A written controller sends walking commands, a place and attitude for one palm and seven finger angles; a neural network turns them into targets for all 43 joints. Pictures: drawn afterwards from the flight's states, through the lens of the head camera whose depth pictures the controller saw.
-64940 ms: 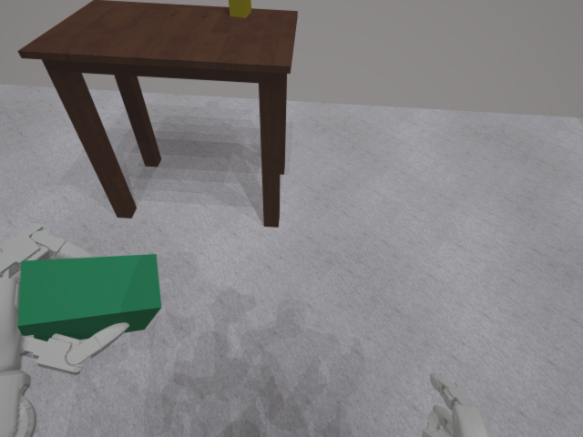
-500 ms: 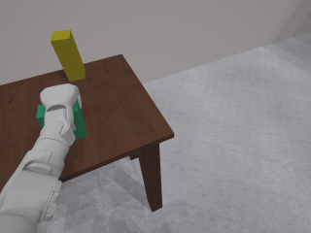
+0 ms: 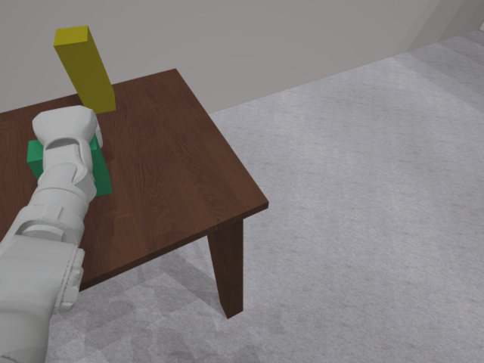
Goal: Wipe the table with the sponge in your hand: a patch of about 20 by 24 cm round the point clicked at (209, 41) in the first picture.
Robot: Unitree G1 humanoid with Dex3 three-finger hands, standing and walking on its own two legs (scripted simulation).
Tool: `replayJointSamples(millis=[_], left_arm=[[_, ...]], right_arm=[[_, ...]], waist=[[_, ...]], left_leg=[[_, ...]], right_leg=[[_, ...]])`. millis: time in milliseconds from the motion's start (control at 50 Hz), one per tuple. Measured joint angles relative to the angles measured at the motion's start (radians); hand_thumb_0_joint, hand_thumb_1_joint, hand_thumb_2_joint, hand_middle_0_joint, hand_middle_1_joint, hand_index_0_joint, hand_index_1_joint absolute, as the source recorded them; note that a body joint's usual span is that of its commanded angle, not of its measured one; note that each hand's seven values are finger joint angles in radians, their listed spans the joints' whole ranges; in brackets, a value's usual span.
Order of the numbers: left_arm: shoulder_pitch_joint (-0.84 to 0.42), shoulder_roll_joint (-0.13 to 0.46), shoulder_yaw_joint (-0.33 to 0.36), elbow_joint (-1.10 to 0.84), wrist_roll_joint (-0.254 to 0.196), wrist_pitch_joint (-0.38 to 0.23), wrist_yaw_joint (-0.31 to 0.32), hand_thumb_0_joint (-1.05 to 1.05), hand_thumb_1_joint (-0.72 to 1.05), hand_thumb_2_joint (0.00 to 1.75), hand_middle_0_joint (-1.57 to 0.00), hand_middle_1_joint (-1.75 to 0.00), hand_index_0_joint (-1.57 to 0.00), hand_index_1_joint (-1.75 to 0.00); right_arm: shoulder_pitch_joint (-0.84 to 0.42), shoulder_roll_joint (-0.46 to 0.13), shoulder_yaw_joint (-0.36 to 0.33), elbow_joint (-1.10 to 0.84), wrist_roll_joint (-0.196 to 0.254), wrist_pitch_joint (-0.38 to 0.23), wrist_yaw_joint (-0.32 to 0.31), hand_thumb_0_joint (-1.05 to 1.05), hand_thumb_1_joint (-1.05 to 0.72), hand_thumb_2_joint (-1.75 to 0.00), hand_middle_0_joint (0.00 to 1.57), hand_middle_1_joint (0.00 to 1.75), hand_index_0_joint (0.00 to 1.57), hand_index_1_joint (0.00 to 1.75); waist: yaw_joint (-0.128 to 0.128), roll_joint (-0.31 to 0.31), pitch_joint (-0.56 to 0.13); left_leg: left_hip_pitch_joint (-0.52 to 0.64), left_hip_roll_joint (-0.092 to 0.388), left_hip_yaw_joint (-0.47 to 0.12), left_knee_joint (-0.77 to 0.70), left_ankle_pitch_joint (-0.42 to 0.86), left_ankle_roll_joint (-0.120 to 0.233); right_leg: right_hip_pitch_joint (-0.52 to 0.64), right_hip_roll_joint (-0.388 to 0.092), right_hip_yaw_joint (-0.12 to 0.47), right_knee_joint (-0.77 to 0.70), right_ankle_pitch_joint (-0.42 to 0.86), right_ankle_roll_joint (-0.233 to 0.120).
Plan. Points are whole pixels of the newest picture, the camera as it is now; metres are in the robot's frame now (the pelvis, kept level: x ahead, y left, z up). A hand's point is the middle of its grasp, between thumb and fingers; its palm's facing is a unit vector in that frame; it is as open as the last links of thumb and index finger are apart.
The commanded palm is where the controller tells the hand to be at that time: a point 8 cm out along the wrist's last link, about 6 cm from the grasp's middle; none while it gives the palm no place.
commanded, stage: wipe forward along the middle lane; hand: left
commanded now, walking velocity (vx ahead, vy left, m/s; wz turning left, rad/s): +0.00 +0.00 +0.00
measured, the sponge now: (76, 175) +0.44 +0.30 +0.06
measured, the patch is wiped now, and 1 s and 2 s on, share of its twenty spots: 0.95 0.95 0.95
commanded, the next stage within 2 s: slide back across to the first lane in 0.08 s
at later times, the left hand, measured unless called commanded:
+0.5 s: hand (61, 143) +0.47 +0.32 +0.11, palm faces -0.06 +0.02 -1.00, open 9.6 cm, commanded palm +0.45 +0.33 +0.16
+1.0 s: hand (21, 157) +0.44 +0.38 +0.11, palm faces -0.12 +0.04 -0.99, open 9.6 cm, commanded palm +0.42 +0.36 +0.16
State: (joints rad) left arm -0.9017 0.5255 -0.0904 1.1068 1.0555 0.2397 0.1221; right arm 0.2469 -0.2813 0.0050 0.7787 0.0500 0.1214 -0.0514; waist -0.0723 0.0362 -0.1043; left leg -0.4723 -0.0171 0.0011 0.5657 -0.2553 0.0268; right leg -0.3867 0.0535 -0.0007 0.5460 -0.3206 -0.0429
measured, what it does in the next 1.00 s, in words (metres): stands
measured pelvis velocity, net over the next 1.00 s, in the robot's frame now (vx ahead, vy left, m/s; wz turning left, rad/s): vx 0.01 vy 0.02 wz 0.01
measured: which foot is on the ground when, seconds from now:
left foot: down 0.00-1.00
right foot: down 0.00-1.00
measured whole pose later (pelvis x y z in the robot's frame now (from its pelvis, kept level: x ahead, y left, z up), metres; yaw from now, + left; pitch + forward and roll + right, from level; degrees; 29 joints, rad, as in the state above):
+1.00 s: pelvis +0.01 +0.02 +0.00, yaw +1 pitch +10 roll -1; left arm -0.83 0.70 0.01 1.05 1.08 0.05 0.05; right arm 0.25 -0.29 -0.01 0.74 0.05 0.13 -0.07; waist -0.04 0.03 -0.08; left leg -0.46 -0.03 -0.01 0.56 -0.27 0.05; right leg -0.35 0.04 -0.01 0.49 -0.32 -0.02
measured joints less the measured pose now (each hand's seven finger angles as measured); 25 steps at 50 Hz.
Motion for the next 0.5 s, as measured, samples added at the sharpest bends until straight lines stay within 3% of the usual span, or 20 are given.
replayJointSamples(millis=[280, 500], left_arm=[[-0.073, 0.072, 0.031, 0.063, 0.021, -0.031, -0.020, 0.00, -0.51, 1.08, -0.82, -1.39, -0.82, -1.41], [0.045, 0.087, 0.096, -0.032, 0.015, -0.067, -0.010, 0.00, -0.50, 1.08, -0.80, -1.41, -0.80, -1.42]], right_arm=[[0.058, 0.004, -0.004, -0.002, -0.009, -0.002, 0.002, 0.00, -0.91, -0.89, 0.20, 0.30, 0.20, 0.30], [0.077, 0.003, -0.010, -0.005, -0.004, 0.015, 0.006, 0.00, -0.91, -0.89, 0.20, 0.30, 0.20, 0.30]], waist=[[-0.030, -0.002, -0.002], [-0.013, 0.007, -0.004]], left_leg=[[-0.063, 0.004, 0.008, 0.035, -0.019, 0.010], [-0.003, 0.003, 0.024, 0.009, -0.029, 0.019]], right_leg=[[-0.055, 0.003, 0.008, 0.013, -0.004, 0.009], [0.008, 0.001, 0.026, -0.028, -0.002, 0.017]])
